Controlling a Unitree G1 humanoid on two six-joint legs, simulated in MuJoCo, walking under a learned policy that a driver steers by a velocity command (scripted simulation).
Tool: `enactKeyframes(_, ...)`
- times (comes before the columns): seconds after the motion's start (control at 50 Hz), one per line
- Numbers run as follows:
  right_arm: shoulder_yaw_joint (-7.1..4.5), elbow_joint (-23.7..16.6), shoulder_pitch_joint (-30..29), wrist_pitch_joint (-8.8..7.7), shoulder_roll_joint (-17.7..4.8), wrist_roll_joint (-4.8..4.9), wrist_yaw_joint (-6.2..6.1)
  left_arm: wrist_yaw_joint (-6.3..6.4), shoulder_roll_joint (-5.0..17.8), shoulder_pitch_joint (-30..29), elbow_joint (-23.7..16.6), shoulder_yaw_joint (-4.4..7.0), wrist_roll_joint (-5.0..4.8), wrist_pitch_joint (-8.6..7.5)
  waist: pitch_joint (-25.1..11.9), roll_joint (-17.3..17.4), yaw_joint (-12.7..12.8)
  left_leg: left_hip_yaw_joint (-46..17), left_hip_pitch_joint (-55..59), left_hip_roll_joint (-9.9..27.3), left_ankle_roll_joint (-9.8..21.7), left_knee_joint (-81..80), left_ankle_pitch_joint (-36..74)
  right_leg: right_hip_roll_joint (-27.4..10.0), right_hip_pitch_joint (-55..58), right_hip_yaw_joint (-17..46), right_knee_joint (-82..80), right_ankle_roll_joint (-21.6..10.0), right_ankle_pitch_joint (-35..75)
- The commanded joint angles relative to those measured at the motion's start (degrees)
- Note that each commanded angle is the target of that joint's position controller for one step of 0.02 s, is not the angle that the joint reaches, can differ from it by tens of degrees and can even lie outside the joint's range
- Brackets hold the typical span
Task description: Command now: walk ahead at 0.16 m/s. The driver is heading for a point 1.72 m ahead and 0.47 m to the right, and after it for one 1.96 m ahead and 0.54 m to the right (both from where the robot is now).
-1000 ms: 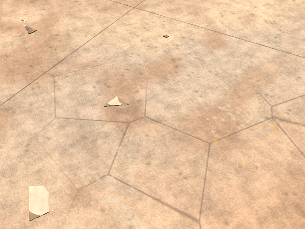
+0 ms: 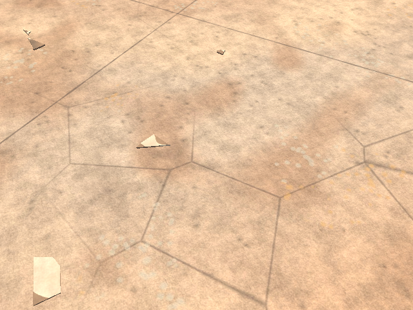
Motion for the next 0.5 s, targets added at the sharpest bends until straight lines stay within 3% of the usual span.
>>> enactKeyframes(0.02, -1.42, -1.5, 2.7, -0.96, -6.7, 0.47, -0.11, 0.42, 5.6, 4.9, -1.5, 1.12, -0.54, -0.64, 7.6, 0.8, 0.0, -3.3, -4.1, 1.9, 4.4, -6.3, -26.2, -0.1, -11.0, 1.1, -4.5, -4.6, -21.3)
enactKeyframes(0.1, -2.00, -1.6, 6.5, -3.52, -6.8, 1.13, 0.98, -0.75, 4.5, 4.6, -3.2, 1.09, -0.80, -3.23, 7.0, 2.2, -1.1, -10.4, -1.1, 6.3, 7.5, -6.9, -25.5, -1.3, -15.0, 3.1, -0.3, -6.2, -17.3)
enactKeyframes(0.16, -2.74, -1.7, 8.9, -4.47, -9.1, 1.48, 1.48, -1.73, 2.5, 3.6, -4.9, 0.64, -0.93, -4.85, 5.9, 7.1, -1.0, -20.8, 1.4, 12.2, 11.3, -12.6, -26.9, 1.1, -15.4, -0.3, 6.2, -6.3, -9.1)
enactKeyframes(0.2, -2.93, -3.5, 5.7, -4.87, -9.9, 1.52, 1.68, -2.14, 2.3, 6.2, -4.6, 0.63, -0.91, -5.65, 6.0, 7.2, 1.6, -22.4, -3.0, 13.2, 12.1, -12.4, -22.3, 1.5, -9.3, -0.2, 4.9, -7.8, -5.9)
enactKeyframes(0.22, -2.89, -5.5, 0.6, -5.32, -9.9, 1.78, 1.85, -2.30, 2.6, 11.6, -3.1, 0.78, -0.97, -5.98, 6.3, 6.0, 5.0, -18.1, -8.5, 11.3, 10.8, -7.4, -14.0, 1.1, -2.6, 1.2, 1.4, -8.5, -4.2)
enactKeyframes(0.24, -2.26, -8.4, -6.1, -6.16, -7.3, 1.96, 2.26, -2.24, 5.8, 20.1, -0.1, 1.87, -1.22, -6.27, 5.3, -1.9, 8.9, -7.1, -19.9, 5.0, 6.8, 4.5, -1.8, -2.6, 10.9, 8.3, -4.5, -10.0, 1.2)
enactKeyframes(0.26, -1.53, -11.1, -9.9, -7.76, -4.6, 1.24, 2.89, -2.36, 13.1, 29.0, 2.7, 4.19, -1.38, -6.09, 2.8, -16.9, 11.2, 5.2, -34.5, -2.5, 1.9, 25.7, 3.6, -12.5, 26.6, 24.5, -11.4, -13.3, 12.8)
enactKeyframes(0.28, -1.84, -10.8, -9.7, -8.68, -6.3, 0.42, 3.32, -2.67, 11.1, 28.8, 1.8, 3.45, -0.22, -5.89, 3.0, -15.5, 10.1, 2.7, -44.1, -1.6, 1.9, 36.3, -14.6, -19.5, 29.7, 33.6, -11.6, -15.6, 23.2)
enactKeyframes(0.3, -1.78, -11.6, -10.3, -9.12, -5.7, 1.17, 3.88, -2.61, 9.2, 25.4, 0.7, 2.69, 0.56, -5.70, 5.1, -9.4, 7.6, -0.3, -49.4, 1.7, 2.8, 45.7, -15.4, -20.7, 29.5, 31.9, -10.8, -15.9, 26.3)
enactKeyframes(0.32, -1.44, -12.6, -11.1, -9.17, -4.8, 2.09, 4.26, -2.74, 8.6, 22.2, -0.4, 2.25, 0.86, -5.40, 5.7, -6.1, 6.2, -0.4, -53.3, 3.1, 3.3, 51.2, -13.2, -20.3, 29.5, 28.3, -11.8, -16.1, 27.1)
enactKeyframes(0.34, -1.19, -13.5, -11.7, -9.06, -4.0, 2.28, 4.46, -2.85, 7.8, 19.1, -1.0, 1.61, 0.52, -4.93, 7.5, -3.2, 4.7, -0.3, -55.3, 5.0, 3.5, 50.7, -10.4, -19.4, 27.6, 23.8, -14.1, -14.9, 27.4)
enactKeyframes(0.38, -1.05, -14.8, -12.1, -8.57, -3.6, 1.70, 4.66, -2.52, 4.2, 14.0, -2.4, 0.18, 0.48, -4.01, 9.0, -3.6, 2.0, 1.6, -47.9, 6.7, 3.0, 42.2, -4.8, -14.2, 18.6, 14.0, -19.3, -10.7, 26.3)
enactKeyframes(0.4, -0.56, -15.6, -13.0, -8.32, -2.6, 1.39, 4.98, -2.08, 3.9, 11.3, -3.7, -0.10, 0.52, -3.90, 9.7, -4.2, 1.4, 3.3, -40.9, 6.1, 2.2, 34.9, 0.3, -11.1, 11.5, 9.9, -21.6, -9.4, 24.6)
enactKeyframes(0.44, 0.26, -17.2, -16.1, -7.70, -1.2, 0.64, 5.57, -1.20, 7.2, 9.2, -5.7, 0.43, 0.41, -4.49, 8.7, -4.5, 1.3, 5.8, -21.1, 3.6, 1.1, 17.8, 14.1, -6.6, -2.1, 3.3, -25.6, -8.5, 21.0)
enactKeyframes(0.48, -0.40, -19.0, -18.9, -6.88, -3.5, 1.01, 5.30, -0.92, 11.5, 11.9, -5.2, 1.69, -0.39, -5.47, 8.3, -6.6, 1.0, 5.9, -14.6, 1.5, 1.5, 11.4, 17.4, -9.1, -0.2, 4.0, -28.2, -9.5, 24.0)
enactKeyframes(0.5, -0.80, -19.8, -19.6, -6.68, -5.0, 1.22, 5.13, -0.94, 11.8, 12.3, -4.9, 1.98, -0.77, -5.59, 8.3, -7.1, 0.4, 5.7, -14.7, 0.8, 2.4, 8.3, 16.8, -9.8, 4.0, 3.6, -26.6, -9.1, 29.8)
